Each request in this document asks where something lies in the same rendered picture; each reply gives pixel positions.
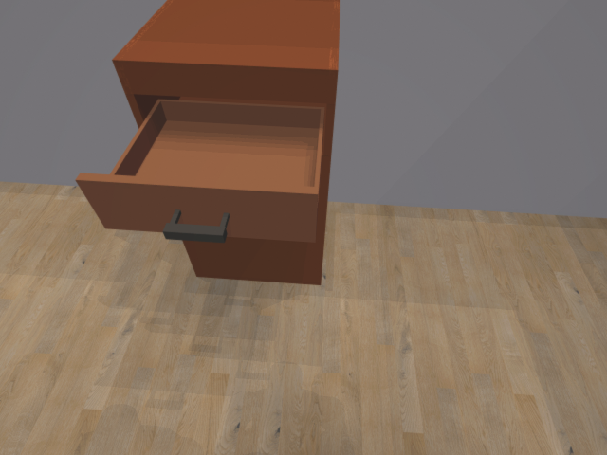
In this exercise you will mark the handle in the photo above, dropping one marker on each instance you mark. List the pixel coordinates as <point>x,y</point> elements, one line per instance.
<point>200,233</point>

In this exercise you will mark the cabinet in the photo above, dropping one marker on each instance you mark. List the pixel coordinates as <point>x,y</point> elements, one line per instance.
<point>280,52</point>

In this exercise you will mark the drawer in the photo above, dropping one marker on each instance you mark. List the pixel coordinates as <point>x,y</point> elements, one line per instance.
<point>260,163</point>

